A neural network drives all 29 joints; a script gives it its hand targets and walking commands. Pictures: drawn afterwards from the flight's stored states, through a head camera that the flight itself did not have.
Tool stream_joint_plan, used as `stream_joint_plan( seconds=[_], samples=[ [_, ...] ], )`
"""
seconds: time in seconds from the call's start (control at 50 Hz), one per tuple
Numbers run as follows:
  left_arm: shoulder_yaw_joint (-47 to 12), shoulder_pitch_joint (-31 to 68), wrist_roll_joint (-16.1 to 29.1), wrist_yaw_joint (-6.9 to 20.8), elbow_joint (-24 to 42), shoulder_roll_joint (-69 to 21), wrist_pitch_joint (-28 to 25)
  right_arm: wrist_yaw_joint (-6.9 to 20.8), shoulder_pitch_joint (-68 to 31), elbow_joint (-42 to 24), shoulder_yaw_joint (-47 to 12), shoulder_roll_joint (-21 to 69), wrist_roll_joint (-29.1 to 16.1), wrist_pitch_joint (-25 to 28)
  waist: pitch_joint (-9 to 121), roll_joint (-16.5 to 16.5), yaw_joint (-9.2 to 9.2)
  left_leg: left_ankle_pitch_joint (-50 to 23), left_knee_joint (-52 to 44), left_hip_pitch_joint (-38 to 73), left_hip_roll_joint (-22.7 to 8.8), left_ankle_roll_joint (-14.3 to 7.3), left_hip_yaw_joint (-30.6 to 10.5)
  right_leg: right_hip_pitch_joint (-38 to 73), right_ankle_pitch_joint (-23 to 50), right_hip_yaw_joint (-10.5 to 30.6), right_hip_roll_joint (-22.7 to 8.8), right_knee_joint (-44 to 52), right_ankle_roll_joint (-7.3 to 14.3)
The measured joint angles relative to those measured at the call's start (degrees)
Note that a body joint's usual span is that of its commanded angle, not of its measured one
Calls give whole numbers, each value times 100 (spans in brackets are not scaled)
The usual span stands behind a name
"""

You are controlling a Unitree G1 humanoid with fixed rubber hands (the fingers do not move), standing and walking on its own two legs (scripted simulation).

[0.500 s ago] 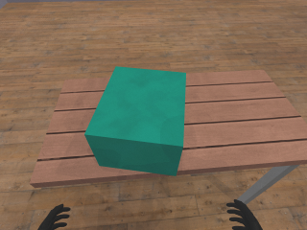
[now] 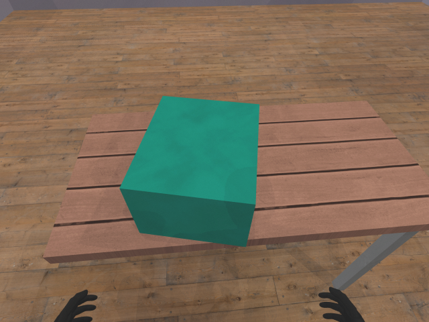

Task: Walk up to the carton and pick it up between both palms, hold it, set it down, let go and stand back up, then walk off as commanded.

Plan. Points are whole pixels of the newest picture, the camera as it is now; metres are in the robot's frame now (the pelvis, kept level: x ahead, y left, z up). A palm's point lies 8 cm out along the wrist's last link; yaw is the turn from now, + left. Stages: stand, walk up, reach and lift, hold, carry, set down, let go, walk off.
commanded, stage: stand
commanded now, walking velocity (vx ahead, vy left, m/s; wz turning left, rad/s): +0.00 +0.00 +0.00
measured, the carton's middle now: (201, 166) +0.47 +0.04 -0.01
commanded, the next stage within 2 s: walk off in 0.26 s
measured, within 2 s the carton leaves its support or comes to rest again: neither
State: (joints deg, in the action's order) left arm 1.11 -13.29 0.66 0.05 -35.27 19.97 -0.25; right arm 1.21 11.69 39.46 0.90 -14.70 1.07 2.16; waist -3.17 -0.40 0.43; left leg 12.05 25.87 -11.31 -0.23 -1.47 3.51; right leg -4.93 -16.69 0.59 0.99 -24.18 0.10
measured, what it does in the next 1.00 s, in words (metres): walks backwards: right foot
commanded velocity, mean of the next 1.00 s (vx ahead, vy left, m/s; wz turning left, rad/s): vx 0.00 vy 0.00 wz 0.00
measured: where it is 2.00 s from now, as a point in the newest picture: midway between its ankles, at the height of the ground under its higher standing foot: outside the picture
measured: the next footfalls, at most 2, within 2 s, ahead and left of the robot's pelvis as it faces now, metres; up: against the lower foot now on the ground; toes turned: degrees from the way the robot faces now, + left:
right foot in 0.78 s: -0.02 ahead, -0.14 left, +0.00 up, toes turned +2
left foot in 1.44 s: -0.32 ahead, +0.04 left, +0.00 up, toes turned -1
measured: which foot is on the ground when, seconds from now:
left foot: down 0.00-0.78, up 0.80-1.00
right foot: down 0.00-0.52, up 0.54-0.76, down 0.78-1.00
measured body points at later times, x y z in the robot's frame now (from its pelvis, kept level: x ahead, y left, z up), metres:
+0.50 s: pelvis -0.01 +0.00 +0.00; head +0.00 +0.00 +0.45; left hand +0.12 +0.29 -0.09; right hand +0.13 -0.25 -0.11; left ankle +0.02 +0.10 -0.74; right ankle -0.04 -0.11 -0.74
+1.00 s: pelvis -0.14 -0.08 -0.01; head -0.11 -0.15 +0.43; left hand -0.02 +0.23 -0.06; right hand -0.04 -0.36 -0.16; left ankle -0.14 +0.06 -0.65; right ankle -0.06 -0.14 -0.74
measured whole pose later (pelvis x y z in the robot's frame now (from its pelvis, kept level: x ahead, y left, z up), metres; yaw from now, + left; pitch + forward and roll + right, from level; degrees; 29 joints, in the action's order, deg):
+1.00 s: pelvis -0.14 -0.08 -0.01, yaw -1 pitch -3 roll +6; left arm 1.6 -14.6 0.6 -0.2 -38.7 19.7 1.6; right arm -0.7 15.0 41.1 1.2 -21.3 1.6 -3.3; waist -6.2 -3.8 0.4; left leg 24.3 66.6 -28.3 9.0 -1.4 -2.4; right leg -20.7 -11.0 2.4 0.2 -34.4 3.9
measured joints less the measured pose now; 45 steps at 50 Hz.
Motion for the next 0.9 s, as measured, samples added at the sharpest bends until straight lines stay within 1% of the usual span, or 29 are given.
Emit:
stream_joint_plan(
  seconds=[0.46, 0.5, 0.54, 0.58, 0.62, 0.66, 0.72, 0.76, 0.78, 0.8, 0.82, 0.84, 0.86, 0.9],
  samples=[
    [0, 0, 0, 0, -347, 0, -7, -52, 34, 157, 0, -7, 0, -1, 5, -23, 0, -25, 0, 29, 0, 0, 0, 29, 25, 0, -1, 0, 1],
    [0, 19, 0, 0, -349, 10, -8, -54, 28, 159, 2, -45, 0, -25, -1, -26, -6, -50, 31, -87, 13, -10, -3, -235, 31, -5, -11, -319, 1],
    [0, 21, -1, 0, -353, 36, 26, -72, 39, 161, 3, -102, 9, -71, -14, -28, -9, -110, 55, -264, 35, -46, -6, -720, 37, 21, -18, -997, 1],
    [0, 20, -1, 0, -353, 57, 98, -84, 69, 160, 2, -154, 12, -100, -53, -44, -9, -191, 56, -391, 34, -73, -9, -1166, -550, 67, 9, -1815, 1],
    [0, 18, 0, 0, -350, 62, 148, -102, 112, 160, 2, -203, 17, -126, -101, -84, -7, -268, 55, -473, -1, -76, -10, -1468, -942, 111, 55, -2392, 1],
    [0, 16, 0, 0, -346, 65, 166, -138, 154, 160, 2, -250, 31, -163, -131, -131, -3, -342, 61, -550, -46, -76, -7, -1620, -1000, 120, 61, -2595, 1],
    [13, 15, 0, 0, -345, 69, 167, -162, 169, 159, 0, -312, 56, -215, -165, -184, 2, -435, 156, -734, -112, -30, -2, -1652, -1004, 128, 47, -2474, 1],
    [33, 7, 0, 0, -342, 80, 167, -166, 136, 158, 0, -351, 56, -250, -162, -184, 8, -455, 358, -967, -131, 25, 4, -1535, -798, 135, 5, -1986, 1],
    [41, -4, 0, 0, -343, 88, 168, -166, 102, 159, 1, -380, 56, -269, -166, -186, 8, -431, 544, -1121, -135, 74, 5, -1422, -474, 141, -26, -1593, 6],
    [41, -5, 0, 0, -347, 61, 167, -170, 38, 164, 4, -427, 56, -313, -244, -266, 2, -321, 819, -1250, -174, 44, -33, -1464, -219, 101, 24, -1607, 91],
    [42, -17, 0, 0, -349, 23, 166, -178, 12, 168, 7, -459, 56, -375, -303, -314, 5, 257, 1261, -1373, -121, 22, -107, -1512, -179, 72, 48, -1732, 203],
    [42, -46, 0, 0, -349, -15, 174, -189, 22, 169, 8, -480, 57, -437, -312, -332, 11, 784, 1821, -1507, 28, 17, -245, -1522, -179, 58, 37, -1770, 297],
    [43, -84, -6, 0, -348, -38, 178, -193, 35, 166, 8, -503, 56, -480, -310, -329, 12, 1096, 2381, -1622, 236, 12, -388, -1515, -158, 71, 2, -1740, 354],
    [43, -136, -8, 0, -345, -49, 184, -194, 50, 161, 7, -566, 56, -528, -307, -333, 8, 1215, 3221, -1765, 603, 8, -552, -1508, 5, 135, -62, -1545, 377]
  ],
)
